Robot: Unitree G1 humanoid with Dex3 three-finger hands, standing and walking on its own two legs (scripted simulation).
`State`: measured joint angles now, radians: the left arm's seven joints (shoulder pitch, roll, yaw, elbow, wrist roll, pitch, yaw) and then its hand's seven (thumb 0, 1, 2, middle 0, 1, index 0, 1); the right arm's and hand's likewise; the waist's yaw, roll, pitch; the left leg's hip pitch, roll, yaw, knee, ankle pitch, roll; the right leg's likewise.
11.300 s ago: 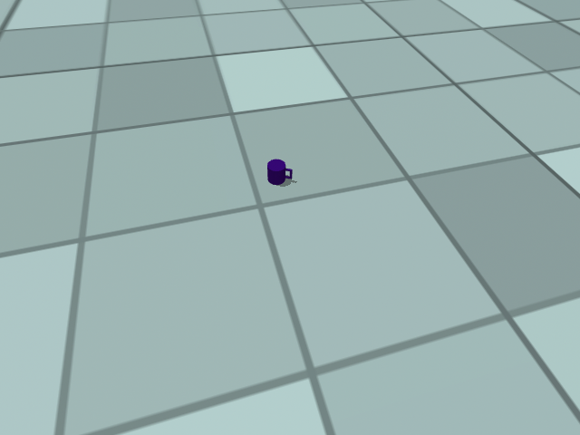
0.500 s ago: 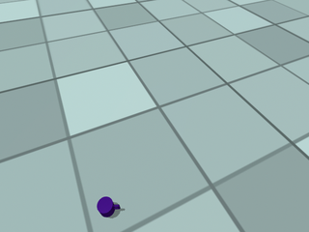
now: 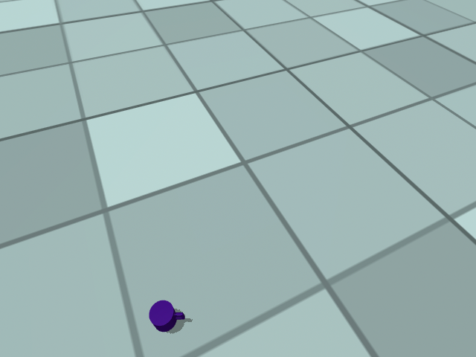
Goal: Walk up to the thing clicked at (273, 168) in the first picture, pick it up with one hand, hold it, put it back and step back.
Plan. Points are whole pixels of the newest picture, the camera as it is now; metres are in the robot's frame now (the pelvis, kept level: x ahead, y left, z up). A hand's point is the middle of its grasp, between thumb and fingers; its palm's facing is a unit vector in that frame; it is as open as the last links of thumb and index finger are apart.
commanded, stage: rise first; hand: left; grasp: from above
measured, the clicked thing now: (167, 316) +0.39 +0.24 -0.74
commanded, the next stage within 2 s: none
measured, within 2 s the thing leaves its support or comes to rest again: neither
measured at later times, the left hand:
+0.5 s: hand out of the picture +0.12 +0.26 -0.22, palm faces -0.12 -0.89 -0.44, open 13.5 cm
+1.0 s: hand out of the picture +0.17 +0.29 -0.36, palm faces -0.41 -0.65 -0.65, open 14.1 cm
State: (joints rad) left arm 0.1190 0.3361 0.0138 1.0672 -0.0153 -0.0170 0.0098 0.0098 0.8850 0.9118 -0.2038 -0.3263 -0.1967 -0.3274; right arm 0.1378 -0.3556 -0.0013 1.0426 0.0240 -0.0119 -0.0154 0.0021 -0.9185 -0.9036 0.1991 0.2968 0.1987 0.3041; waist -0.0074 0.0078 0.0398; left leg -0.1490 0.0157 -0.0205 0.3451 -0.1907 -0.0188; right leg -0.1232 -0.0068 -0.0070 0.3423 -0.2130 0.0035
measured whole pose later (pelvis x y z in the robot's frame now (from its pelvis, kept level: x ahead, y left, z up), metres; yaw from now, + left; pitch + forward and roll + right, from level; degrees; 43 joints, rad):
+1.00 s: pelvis -0.04 +0.01 -0.22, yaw -1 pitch +31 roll -2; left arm 0.02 0.43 0.14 0.58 0.53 -0.05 0.03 0.00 -0.52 0.97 -0.07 -1.07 -0.07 -1.07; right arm 0.07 -0.29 -0.06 0.58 0.00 -0.16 0.03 0.00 -0.90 -0.90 0.20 0.30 0.20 0.30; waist -0.01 0.00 -0.19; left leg -1.53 0.01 -0.05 1.66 -0.67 -0.02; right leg -1.49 0.00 -0.02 1.64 -0.70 0.01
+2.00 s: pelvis -0.11 +0.02 -0.43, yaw -6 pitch +33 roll -7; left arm -0.67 0.70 0.15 1.21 1.22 -0.33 0.34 0.00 -0.52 1.01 -0.09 -0.97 -0.08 -0.97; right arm 0.07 -0.27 -0.03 0.76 -0.10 -0.03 0.12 0.00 -0.90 -0.90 0.20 0.30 0.20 0.30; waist -0.08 -0.01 -0.08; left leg -2.24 0.00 -0.13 2.32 -0.66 -0.01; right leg -2.16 0.03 -0.06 2.27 -0.69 0.03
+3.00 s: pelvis -0.10 +0.01 -0.46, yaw -7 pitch +33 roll -7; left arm -0.80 0.73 0.13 1.41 1.30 -0.34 0.47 0.00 -0.53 1.00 -0.09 -1.04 -0.09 -1.04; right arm 0.06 -0.27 0.00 0.81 -0.16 -0.04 0.14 0.00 -0.91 -0.90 0.20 0.30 0.20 0.30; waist -0.14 -0.04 -0.06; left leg -2.32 0.00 -0.14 2.43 -0.69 -0.03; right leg -2.25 0.04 -0.07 2.37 -0.71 0.03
